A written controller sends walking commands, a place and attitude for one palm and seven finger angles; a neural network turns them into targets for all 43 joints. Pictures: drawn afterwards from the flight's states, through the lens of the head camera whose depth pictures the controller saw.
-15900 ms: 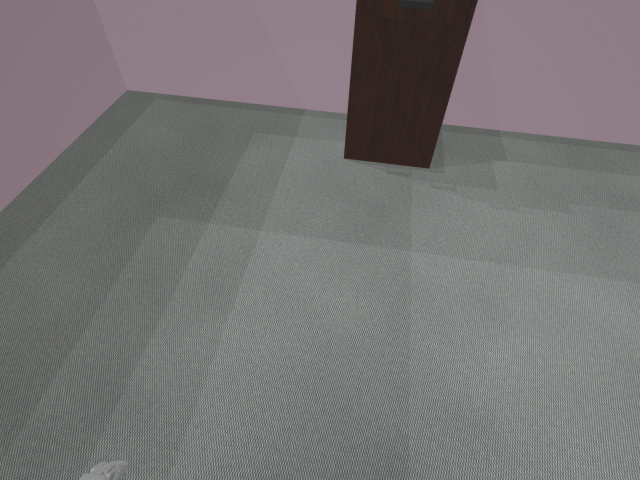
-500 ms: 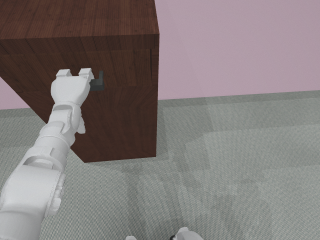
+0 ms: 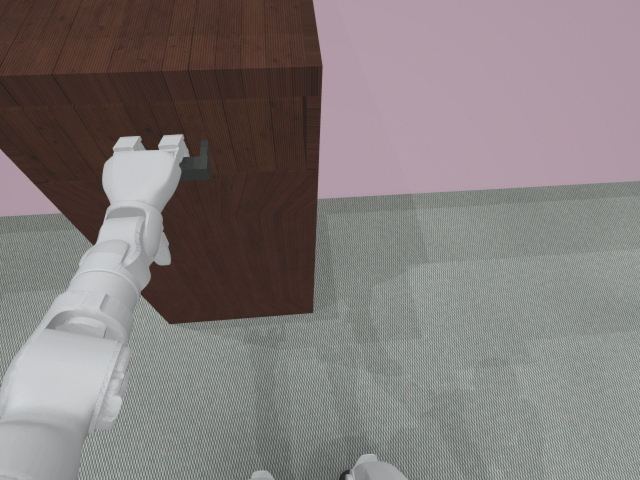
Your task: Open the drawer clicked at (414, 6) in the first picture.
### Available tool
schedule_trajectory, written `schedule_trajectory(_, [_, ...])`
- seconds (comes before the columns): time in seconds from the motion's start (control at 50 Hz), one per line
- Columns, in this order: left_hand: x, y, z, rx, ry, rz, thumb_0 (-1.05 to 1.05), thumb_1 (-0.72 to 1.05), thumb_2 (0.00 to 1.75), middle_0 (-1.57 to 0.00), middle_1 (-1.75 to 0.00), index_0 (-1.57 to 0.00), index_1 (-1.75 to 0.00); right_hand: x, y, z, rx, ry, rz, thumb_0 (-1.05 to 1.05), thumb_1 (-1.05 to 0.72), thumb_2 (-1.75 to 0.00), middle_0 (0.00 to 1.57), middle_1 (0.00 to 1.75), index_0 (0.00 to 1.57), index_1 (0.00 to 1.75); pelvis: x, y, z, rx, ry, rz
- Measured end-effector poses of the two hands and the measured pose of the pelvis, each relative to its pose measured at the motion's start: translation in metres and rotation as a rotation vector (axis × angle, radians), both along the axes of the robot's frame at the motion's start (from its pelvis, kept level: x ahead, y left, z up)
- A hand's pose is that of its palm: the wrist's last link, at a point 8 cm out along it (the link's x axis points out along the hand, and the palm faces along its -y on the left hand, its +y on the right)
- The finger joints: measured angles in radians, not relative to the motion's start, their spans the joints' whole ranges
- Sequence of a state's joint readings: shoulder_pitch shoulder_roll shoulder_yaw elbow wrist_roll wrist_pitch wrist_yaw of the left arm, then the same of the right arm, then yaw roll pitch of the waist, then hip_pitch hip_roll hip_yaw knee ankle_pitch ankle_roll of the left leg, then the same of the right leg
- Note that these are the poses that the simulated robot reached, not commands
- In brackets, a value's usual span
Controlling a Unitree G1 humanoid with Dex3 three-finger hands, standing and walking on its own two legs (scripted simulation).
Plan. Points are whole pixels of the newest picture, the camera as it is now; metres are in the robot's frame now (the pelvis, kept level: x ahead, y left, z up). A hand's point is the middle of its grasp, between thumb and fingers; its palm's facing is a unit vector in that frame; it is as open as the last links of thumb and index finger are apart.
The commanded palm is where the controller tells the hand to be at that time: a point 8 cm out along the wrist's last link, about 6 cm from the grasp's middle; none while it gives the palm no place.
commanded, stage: close the thumb around the handle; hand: left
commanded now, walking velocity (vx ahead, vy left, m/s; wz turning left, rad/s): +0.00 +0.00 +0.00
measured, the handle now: (163, 159) +0.54 +0.19 +0.03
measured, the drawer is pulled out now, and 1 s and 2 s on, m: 0.00 0.00 0.07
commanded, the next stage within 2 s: pull the drawer open in 0.64 s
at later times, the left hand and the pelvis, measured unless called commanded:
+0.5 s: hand (158, 199) +0.49 +0.20 +0.02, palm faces -0.04 -0.03 -1.00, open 6.5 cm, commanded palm +0.46 +0.20 +0.07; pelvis +0.00 +0.01 +0.00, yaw +0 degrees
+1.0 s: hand (158, 203) +0.48 +0.20 +0.01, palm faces -0.04 -0.04 -1.00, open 5.9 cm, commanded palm +0.44 +0.20 +0.07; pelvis +0.01 +0.01 +0.01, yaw -2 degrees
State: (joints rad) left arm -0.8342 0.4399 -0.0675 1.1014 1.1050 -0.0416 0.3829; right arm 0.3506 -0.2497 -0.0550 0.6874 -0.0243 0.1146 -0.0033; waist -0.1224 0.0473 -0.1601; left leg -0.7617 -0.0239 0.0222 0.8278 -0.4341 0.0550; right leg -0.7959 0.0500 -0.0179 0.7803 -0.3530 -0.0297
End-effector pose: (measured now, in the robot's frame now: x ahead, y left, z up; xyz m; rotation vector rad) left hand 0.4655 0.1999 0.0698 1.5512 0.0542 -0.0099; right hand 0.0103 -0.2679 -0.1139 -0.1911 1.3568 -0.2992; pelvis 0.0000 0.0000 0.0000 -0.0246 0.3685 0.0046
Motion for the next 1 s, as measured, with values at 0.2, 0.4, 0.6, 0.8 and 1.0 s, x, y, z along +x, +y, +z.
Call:
schedule_trajectory(0.2, [0.001,0.0,0.001,-0.007,0.001,0.008,0.0,-0.19,0.43,-0.32,-1.23,-0.34,-1.23,-0.003,0.004,-0.001,0.008,0.013,-0.006,0.01,-0.91,-0.89,0.2,0.3,0.2,0.3,0.001,0.003,0.0,-0.002,-0.002,-0.001])
schedule_trajectory(0.4, [0.002,0.001,0.002,-0.011,0.0,-0.003,0.0,0.32,0.65,-0.34,-1.29,-0.37,-1.28,-0.005,0.006,0.001,0.007,0.012,-0.011,0.01,-0.91,-0.89,0.2,0.3,0.2,0.3,0.001,0.005,0.001,-0.003,-0.003,-0.005])
schedule_trajectory(0.6, [0.003,0.001,0.001,-0.003,-0.003,0.001,0.0,0.68,0.8,-0.36,-1.33,-0.39,-1.31,-0.004,0.006,0.001,0.001,0.012,-0.011,0.01,-0.91,-0.89,0.2,0.3,0.2,0.3,0.001,0.006,0.001,-0.005,0.0,-0.005])
schedule_trajectory(0.8, [0.003,0.001,0.001,-0.006,0.003,0.001,0.0,0.69,0.79,-0.34,-1.35,-0.37,-1.32,-0.004,0.007,0.002,0.001,0.012,-0.012,0.01,-0.91,-0.89,0.2,0.3,0.2,0.3,0.002,0.006,0.001,-0.004,-0.004,-0.006])
schedule_trajectory(1.0, [-0.002,0.002,0.0,-0.023,0.002,-0.003,0.0,0.71,0.77,-0.3,-1.35,-0.35,-1.31,0.004,0.009,0.004,0.015,-0.004,-0.034,0.01,-0.91,-0.89,0.2,0.3,0.2,0.3,0.01,0.007,0.005,-0.003,-0.011,-0.027])
